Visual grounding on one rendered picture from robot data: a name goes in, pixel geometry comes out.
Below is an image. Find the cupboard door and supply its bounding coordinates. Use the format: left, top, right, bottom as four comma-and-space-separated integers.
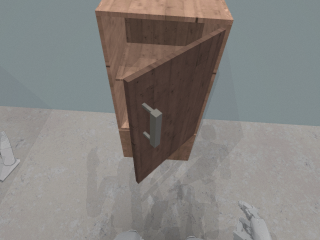
123, 27, 226, 184

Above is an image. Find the right robot hand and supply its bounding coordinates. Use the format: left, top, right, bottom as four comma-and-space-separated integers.
233, 200, 272, 240

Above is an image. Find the left robot hand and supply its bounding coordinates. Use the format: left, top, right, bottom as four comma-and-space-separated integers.
0, 131, 20, 183

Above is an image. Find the handle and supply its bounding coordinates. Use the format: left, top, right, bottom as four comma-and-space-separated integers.
142, 103, 163, 148

